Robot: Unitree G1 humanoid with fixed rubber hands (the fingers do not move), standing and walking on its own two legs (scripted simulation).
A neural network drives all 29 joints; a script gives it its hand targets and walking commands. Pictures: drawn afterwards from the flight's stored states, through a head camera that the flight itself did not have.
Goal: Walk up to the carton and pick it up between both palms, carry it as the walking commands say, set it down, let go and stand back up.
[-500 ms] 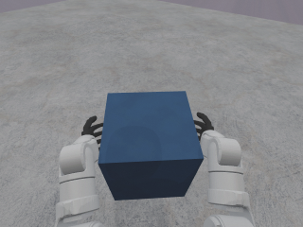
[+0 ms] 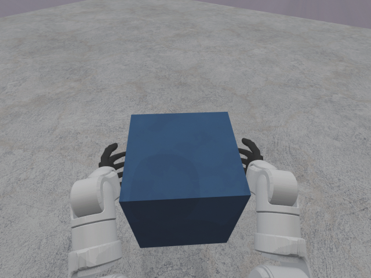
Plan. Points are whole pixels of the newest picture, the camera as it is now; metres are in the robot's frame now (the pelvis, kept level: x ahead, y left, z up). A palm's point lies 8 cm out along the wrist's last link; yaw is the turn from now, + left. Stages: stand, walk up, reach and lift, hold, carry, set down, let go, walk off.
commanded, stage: carry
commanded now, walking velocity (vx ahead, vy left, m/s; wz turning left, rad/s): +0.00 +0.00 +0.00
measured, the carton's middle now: (182, 182) +0.33 +0.01 +0.06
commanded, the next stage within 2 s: none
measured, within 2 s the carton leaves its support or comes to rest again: neither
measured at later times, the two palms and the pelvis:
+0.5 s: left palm (109, 177) +0.30 +0.16 +0.11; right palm (254, 171) +0.31 -0.14 +0.12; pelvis +0.00 +0.00 +0.00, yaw +0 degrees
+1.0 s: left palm (109, 178) +0.30 +0.16 +0.11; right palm (254, 172) +0.31 -0.14 +0.11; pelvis +0.00 +0.00 +0.00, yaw +0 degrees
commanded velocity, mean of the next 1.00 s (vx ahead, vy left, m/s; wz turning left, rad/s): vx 0.00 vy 0.00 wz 0.00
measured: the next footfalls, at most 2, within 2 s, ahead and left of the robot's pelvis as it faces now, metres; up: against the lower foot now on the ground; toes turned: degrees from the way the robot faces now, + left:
none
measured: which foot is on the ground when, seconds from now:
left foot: down 0.00-1.00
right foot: down 0.00-1.00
